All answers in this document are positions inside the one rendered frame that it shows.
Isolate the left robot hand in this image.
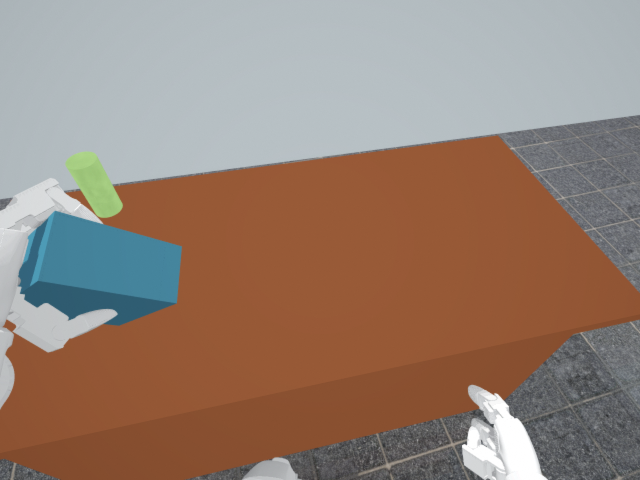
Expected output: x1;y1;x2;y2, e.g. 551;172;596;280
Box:
0;178;118;352

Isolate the right robot hand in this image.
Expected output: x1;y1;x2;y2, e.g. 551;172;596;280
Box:
462;385;542;480

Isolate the table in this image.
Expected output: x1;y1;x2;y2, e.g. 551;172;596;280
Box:
0;136;640;480

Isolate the robot left thigh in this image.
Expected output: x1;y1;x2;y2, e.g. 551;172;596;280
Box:
242;460;302;480

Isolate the sponge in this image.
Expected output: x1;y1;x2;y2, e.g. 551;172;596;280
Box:
18;211;182;326

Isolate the robot left shin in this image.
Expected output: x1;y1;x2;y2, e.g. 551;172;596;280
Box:
272;457;291;466

